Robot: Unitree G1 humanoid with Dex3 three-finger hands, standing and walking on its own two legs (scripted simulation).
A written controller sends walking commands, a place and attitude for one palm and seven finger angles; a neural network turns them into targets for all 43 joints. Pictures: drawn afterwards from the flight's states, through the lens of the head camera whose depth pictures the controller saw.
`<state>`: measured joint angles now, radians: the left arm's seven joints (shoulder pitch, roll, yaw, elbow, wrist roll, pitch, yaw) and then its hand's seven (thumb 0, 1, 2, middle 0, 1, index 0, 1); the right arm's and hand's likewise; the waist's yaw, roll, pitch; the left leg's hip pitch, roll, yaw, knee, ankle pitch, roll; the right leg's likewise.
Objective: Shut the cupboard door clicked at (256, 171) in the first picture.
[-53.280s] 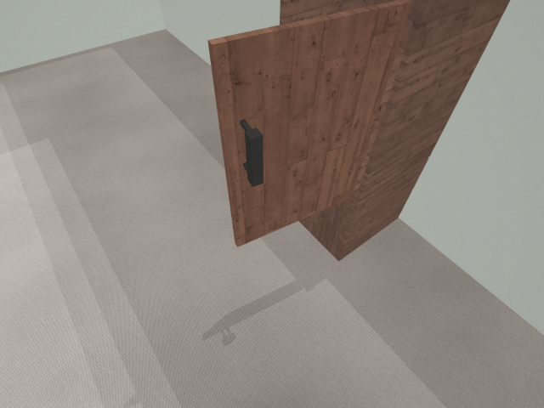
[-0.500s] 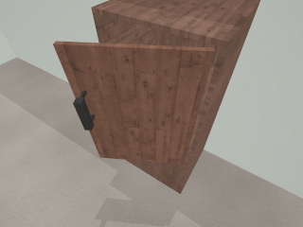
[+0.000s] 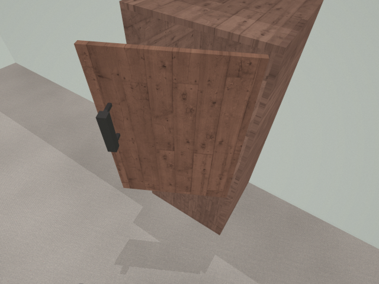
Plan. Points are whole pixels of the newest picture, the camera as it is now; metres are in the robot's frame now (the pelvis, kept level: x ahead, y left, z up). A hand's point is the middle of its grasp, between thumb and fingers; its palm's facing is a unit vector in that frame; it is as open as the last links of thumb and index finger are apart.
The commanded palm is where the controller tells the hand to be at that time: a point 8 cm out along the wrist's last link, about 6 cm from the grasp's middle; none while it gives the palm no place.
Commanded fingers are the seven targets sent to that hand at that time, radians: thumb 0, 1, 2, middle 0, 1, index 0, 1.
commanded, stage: raise the hand and make a fist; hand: left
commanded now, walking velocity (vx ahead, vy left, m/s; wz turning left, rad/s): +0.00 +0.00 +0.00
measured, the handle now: (111, 127) +0.50 +0.24 +0.03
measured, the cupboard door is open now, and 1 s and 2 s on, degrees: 27 27 27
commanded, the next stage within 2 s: bring the fist close to the handle in 1.88 s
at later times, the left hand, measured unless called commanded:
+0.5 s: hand (90, 274) +0.15 +0.21 -0.04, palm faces +0.03 -1.00 -0.05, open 5.6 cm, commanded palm +0.13 +0.26 -0.04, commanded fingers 0.00 0.90 0.90 -0.69 -0.84 -0.69 -0.84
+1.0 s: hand (94, 244) +0.20 +0.21 -0.01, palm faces -0.03 -1.00 -0.04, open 3.5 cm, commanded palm +0.17 +0.26 +0.00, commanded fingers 0.00 0.90 0.90 -1.15 -1.34 -1.15 -1.34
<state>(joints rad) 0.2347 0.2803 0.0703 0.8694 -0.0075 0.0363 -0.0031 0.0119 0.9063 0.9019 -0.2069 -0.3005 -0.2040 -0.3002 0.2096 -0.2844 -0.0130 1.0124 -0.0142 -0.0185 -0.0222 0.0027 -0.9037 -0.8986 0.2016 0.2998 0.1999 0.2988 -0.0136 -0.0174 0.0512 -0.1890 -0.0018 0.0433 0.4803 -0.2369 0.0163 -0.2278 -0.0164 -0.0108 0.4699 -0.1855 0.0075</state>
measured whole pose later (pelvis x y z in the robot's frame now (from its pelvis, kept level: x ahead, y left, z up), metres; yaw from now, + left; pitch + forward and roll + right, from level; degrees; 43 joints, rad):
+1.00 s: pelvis +0.01 +0.00 -0.08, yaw +2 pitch +12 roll -3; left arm 0.48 0.29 0.20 -0.13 -0.33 -0.31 -0.35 0.02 0.90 0.90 -0.98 -1.15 -0.98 -1.15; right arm 0.27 -0.24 0.01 0.50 0.04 -0.23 -0.07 0.01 -0.90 -0.90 0.20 0.30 0.20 0.30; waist -0.01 0.02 -0.13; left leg -0.80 0.01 -0.04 1.13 -0.54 0.01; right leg -0.79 0.00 -0.07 1.06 -0.48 0.00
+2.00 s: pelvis +0.02 -0.02 -0.05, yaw +3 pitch +8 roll -1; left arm 0.36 0.28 0.17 -0.06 -0.30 -0.26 -0.31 0.02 0.90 0.90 -1.30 -1.50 -1.30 -1.50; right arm 0.28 -0.25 0.04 0.50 0.04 -0.19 -0.07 0.01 -0.90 -0.90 0.20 0.30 0.20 0.30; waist -0.01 0.04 -0.11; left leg -0.62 0.01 -0.03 0.96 -0.48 -0.01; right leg -0.62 0.00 -0.06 0.92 -0.44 -0.02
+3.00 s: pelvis +0.02 +0.00 -0.05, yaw +2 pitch +12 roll -1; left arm -0.40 0.41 0.33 0.70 -0.26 -0.28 -0.41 0.02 0.90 0.90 -1.30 -1.50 -1.30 -1.50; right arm 0.30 -0.27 0.04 0.59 0.04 -0.09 -0.07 0.01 -0.90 -0.90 0.20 0.30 0.20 0.30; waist -0.06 0.01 -0.09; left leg -0.68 0.01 0.00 0.92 -0.45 0.01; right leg -0.70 0.00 -0.03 0.89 -0.40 -0.01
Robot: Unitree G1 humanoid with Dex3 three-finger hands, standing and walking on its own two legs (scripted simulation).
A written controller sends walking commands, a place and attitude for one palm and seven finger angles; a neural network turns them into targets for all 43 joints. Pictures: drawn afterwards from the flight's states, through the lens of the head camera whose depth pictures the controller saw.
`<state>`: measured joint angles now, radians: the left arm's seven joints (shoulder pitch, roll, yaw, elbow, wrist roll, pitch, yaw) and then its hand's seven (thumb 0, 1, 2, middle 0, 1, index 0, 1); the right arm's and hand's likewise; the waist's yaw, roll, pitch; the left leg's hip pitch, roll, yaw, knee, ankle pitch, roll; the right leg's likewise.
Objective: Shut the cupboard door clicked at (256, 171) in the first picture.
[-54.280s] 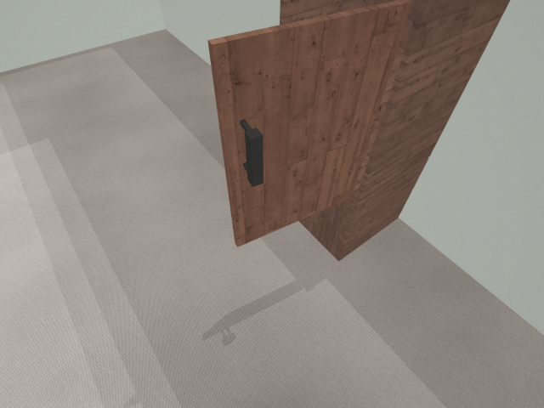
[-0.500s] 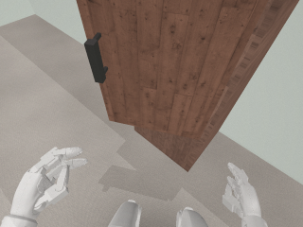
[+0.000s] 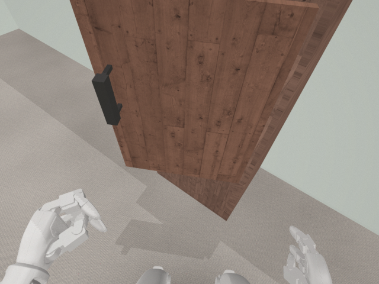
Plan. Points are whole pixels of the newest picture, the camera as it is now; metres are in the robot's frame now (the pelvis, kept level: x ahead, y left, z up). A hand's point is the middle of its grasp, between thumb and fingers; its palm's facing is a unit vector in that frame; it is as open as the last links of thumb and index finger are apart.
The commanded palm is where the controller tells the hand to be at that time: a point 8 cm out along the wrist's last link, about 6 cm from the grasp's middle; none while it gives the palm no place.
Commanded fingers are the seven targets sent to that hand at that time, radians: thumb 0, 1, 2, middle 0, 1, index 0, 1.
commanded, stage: raise the hand and make a fist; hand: left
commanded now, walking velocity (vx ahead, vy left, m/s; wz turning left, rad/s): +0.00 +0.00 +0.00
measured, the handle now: (111, 95) +0.50 +0.22 +0.10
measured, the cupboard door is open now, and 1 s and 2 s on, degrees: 27 27 27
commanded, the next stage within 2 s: bring the fist close to the handle in 0.88 s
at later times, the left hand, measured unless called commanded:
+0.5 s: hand (90, 204) +0.23 +0.19 +0.10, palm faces -0.08 -1.00 -0.05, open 3.1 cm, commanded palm +0.21 +0.24 +0.11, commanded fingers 0.00 0.90 0.90 -1.30 -1.50 -1.30 -1.50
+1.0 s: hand (101, 205) +0.23 +0.17 +0.10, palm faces -0.08 -1.00 -0.06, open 3.1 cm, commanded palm +0.22 +0.23 +0.11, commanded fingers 0.00 0.90 0.90 -1.30 -1.50 -1.30 -1.50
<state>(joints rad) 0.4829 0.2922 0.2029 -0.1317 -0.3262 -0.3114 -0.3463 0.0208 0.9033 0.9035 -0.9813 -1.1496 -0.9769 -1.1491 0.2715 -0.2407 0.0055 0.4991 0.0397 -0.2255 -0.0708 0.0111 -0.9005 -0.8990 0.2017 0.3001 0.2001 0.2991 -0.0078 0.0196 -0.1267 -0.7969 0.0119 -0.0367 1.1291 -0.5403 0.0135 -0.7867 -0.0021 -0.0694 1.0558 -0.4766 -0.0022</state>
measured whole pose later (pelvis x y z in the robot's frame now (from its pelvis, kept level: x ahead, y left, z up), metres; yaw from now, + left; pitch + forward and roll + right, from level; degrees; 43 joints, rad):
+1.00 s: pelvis +0.01 -0.02 +0.03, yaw +0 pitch +8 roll -1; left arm 0.36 0.28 0.17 -0.06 -0.30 -0.26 -0.31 0.02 0.90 0.90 -1.30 -1.50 -1.30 -1.50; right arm 0.28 -0.25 0.04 0.50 0.04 -0.19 -0.07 0.01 -0.90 -0.90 0.20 0.30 0.20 0.30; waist -0.01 0.04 -0.11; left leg -0.62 0.01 -0.03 0.96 -0.48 -0.01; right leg -0.62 0.00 -0.06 0.92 -0.44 -0.02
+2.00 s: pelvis +0.01 -0.01 +0.03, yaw -1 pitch +12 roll -1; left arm -0.40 0.41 0.33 0.70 -0.26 -0.28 -0.41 0.02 0.90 0.90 -1.30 -1.50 -1.30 -1.50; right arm 0.30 -0.27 0.04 0.59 0.04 -0.09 -0.07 0.01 -0.90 -0.90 0.20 0.30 0.20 0.30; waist -0.06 0.01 -0.09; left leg -0.68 0.01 0.00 0.92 -0.45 0.01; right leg -0.70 0.00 -0.03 0.89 -0.40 -0.01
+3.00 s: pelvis +0.00 +0.00 +0.02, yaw -1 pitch +15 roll -2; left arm -0.71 0.49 0.29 1.01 -0.22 -0.33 -0.50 0.02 0.92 0.94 -1.30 -1.50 -1.31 -1.50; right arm 0.33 -0.28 0.04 0.62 0.05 -0.02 -0.07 0.00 -0.90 -0.90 0.20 0.30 0.20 0.30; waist -0.10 0.01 -0.09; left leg -0.79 0.01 -0.02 0.99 -0.46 0.01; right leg -0.80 0.00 -0.05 0.93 -0.40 -0.01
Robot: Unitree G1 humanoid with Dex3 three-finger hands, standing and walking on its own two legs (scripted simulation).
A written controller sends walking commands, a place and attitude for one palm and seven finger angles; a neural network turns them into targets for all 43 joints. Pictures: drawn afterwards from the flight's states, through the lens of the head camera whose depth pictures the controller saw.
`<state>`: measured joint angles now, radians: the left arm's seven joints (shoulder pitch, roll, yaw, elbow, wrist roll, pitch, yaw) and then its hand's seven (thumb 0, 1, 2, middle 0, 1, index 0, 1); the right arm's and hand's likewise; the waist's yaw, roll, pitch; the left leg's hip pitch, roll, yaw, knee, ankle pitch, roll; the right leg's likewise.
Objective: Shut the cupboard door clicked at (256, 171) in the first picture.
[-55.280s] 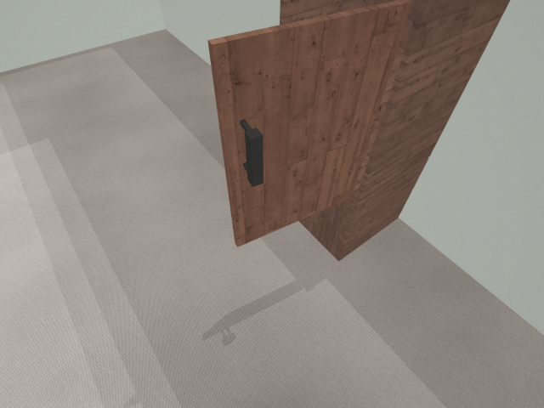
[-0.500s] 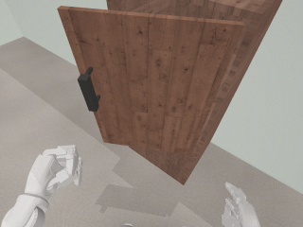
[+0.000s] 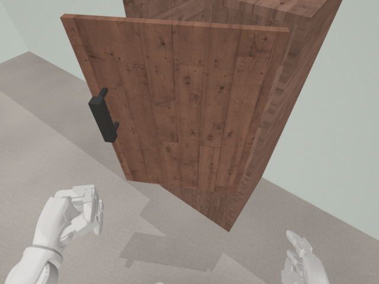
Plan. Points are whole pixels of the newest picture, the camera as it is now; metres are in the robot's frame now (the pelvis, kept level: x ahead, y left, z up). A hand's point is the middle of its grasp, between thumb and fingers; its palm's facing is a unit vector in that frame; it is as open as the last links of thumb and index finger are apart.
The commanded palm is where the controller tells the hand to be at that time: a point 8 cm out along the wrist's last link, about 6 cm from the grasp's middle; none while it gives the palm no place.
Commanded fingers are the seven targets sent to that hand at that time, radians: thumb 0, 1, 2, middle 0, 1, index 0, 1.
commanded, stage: bring the fist close to the handle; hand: left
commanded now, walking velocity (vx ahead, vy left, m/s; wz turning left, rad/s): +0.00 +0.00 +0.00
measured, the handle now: (107, 115) +0.49 +0.23 +0.08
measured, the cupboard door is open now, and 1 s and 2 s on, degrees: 27 27 24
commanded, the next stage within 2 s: push the door shut along its arc in 1.38 s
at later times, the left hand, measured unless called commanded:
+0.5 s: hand (97, 181) +0.30 +0.20 +0.08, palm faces -0.08 -1.00 -0.05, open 3.1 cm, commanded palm +0.28 +0.26 +0.08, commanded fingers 0.00 0.90 0.90 -1.30 -1.50 -1.30 -1.50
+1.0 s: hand (99, 146) +0.38 +0.22 +0.08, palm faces -0.08 -1.00 -0.01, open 3.1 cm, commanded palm +0.36 +0.27 +0.08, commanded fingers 0.00 0.90 0.90 -1.30 -1.50 -1.30 -1.50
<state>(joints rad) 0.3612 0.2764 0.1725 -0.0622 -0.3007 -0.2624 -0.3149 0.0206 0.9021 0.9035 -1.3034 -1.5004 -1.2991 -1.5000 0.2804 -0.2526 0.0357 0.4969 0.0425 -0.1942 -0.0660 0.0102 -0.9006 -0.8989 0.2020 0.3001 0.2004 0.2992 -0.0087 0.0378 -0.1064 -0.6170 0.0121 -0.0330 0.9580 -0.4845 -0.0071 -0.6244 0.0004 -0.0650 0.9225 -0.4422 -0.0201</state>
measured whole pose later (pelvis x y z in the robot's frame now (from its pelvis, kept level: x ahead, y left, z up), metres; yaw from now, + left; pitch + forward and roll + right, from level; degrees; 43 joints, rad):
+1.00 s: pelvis -0.01 +0.01 +0.00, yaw -1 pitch +12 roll -1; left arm -0.40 0.41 0.33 0.70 -0.26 -0.28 -0.41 0.02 0.90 0.90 -1.30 -1.50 -1.30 -1.50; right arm 0.30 -0.27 0.04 0.59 0.04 -0.09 -0.07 0.01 -0.90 -0.90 0.20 0.30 0.20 0.30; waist -0.06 0.01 -0.09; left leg -0.68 0.01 0.00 0.92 -0.45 0.01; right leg -0.70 0.00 -0.03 0.89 -0.40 -0.01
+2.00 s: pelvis -0.02 +0.01 -0.01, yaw -1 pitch +15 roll -2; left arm -0.71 0.49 0.29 1.01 -0.22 -0.33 -0.50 0.02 0.92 0.94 -1.30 -1.50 -1.31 -1.50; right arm 0.33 -0.28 0.04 0.62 0.05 -0.02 -0.07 0.00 -0.90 -0.90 0.20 0.30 0.20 0.30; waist -0.10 0.01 -0.09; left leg -0.79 0.01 -0.02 0.99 -0.46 0.01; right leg -0.80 0.00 -0.05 0.93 -0.40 -0.01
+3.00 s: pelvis -0.01 +0.02 -0.03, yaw -4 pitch +24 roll -3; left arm -1.18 0.66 0.31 1.28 -0.08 -0.22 -0.56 0.01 0.89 0.91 -1.30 -1.50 -1.30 -1.50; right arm 0.39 -0.27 0.06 0.62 0.01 -0.01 -0.05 0.00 -0.90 -0.90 0.20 0.30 0.20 0.30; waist -0.26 0.04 -0.09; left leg -1.04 0.05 0.00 1.13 -0.52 0.02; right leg -1.04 0.03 -0.03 1.04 -0.42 0.00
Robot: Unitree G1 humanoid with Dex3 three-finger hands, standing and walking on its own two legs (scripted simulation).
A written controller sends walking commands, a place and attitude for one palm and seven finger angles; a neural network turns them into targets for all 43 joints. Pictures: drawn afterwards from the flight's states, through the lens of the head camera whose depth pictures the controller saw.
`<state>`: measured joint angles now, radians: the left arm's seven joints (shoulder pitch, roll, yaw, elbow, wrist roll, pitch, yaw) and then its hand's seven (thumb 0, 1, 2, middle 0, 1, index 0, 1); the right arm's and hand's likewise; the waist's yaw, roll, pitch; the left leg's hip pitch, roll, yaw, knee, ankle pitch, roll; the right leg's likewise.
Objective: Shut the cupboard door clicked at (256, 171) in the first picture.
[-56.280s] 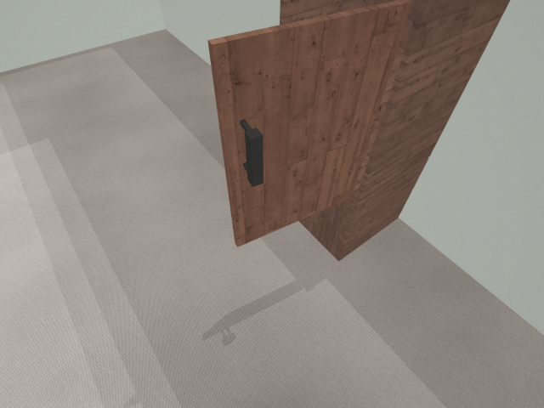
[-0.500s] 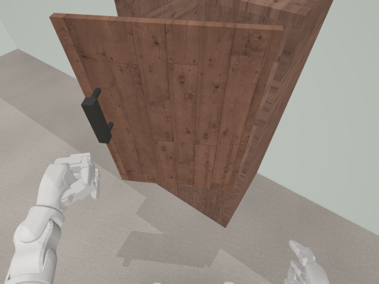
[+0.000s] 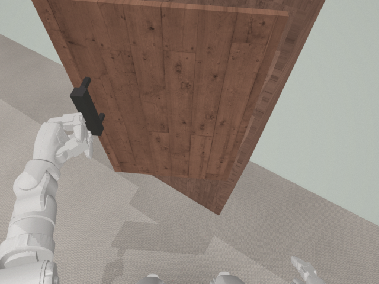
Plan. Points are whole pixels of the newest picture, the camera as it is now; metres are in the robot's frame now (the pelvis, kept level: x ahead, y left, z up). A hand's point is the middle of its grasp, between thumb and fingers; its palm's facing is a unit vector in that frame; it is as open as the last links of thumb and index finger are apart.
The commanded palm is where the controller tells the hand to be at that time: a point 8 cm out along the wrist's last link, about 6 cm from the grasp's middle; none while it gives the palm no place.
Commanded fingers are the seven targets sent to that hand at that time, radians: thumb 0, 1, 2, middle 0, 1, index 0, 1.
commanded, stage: bring the fist close to the handle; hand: left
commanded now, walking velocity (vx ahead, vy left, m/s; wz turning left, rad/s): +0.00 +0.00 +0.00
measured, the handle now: (91, 107) +0.48 +0.23 +0.08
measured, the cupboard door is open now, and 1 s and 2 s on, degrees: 27 24 9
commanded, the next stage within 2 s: push the door shut along its arc in 0.38 s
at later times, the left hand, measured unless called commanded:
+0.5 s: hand (86, 143) +0.38 +0.22 +0.07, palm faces -0.05 -1.00 +0.00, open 3.1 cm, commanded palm +0.36 +0.27 +0.08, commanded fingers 0.00 0.90 0.90 -1.30 -1.50 -1.30 -1.50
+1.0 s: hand (99, 125) +0.43 +0.20 +0.08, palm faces -0.18 -0.98 -0.01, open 3.2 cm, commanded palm +0.42 +0.25 +0.08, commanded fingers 0.00 0.90 0.90 -1.30 -1.50 -1.30 -1.50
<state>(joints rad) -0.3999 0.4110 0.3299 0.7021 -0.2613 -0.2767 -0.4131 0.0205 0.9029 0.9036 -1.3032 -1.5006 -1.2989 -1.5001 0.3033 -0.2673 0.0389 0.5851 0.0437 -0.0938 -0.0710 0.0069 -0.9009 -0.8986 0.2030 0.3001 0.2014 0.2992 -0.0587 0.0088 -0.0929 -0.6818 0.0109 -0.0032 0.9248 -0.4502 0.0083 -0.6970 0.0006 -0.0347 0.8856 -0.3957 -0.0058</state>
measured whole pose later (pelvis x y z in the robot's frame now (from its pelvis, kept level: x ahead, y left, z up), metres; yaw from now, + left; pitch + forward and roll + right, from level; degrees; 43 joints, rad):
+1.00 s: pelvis -0.01 +0.00 -0.01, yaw +0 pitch +15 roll -2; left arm -0.71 0.49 0.29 1.01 -0.22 -0.33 -0.50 0.02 0.92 0.94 -1.30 -1.50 -1.31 -1.50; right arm 0.33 -0.28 0.04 0.62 0.05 -0.02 -0.07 0.00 -0.90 -0.90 0.20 0.30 0.20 0.30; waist -0.10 0.01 -0.09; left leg -0.79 0.01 -0.02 0.99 -0.46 0.01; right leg -0.80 0.00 -0.05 0.93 -0.40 -0.01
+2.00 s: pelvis +0.00 +0.01 -0.04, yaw -3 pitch +24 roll -3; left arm -1.18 0.66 0.31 1.28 -0.08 -0.22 -0.56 0.01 0.89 0.91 -1.30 -1.50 -1.30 -1.50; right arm 0.39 -0.27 0.06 0.62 0.01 -0.01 -0.05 0.00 -0.90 -0.90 0.20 0.30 0.20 0.30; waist -0.26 0.04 -0.09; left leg -1.04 0.05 0.00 1.13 -0.52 0.02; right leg -1.04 0.03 -0.03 1.04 -0.42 0.00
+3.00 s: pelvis +0.01 +0.00 -0.01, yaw -3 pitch +22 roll -2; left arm -0.99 0.42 0.37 1.20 -0.03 -0.36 -0.08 0.02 0.90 0.91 -1.30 -1.50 -1.30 -1.50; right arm 0.51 -0.26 0.02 0.62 -0.03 0.04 0.05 0.00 -0.90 -0.90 0.20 0.30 0.20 0.30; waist -0.22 0.05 -0.11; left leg -0.88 0.05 0.01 0.98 -0.47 0.00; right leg -0.91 0.04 -0.01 0.93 -0.39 -0.01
